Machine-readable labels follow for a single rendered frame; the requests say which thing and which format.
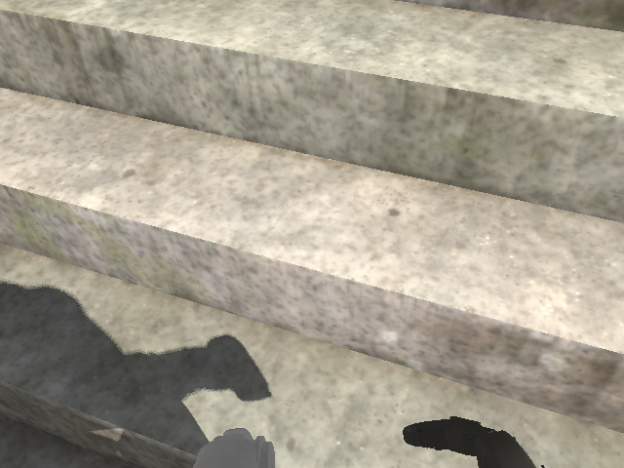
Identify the robot left thigh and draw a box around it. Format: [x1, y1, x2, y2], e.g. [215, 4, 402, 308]
[193, 433, 276, 468]

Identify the robot right hand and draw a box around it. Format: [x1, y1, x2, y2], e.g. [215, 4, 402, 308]
[403, 416, 545, 468]

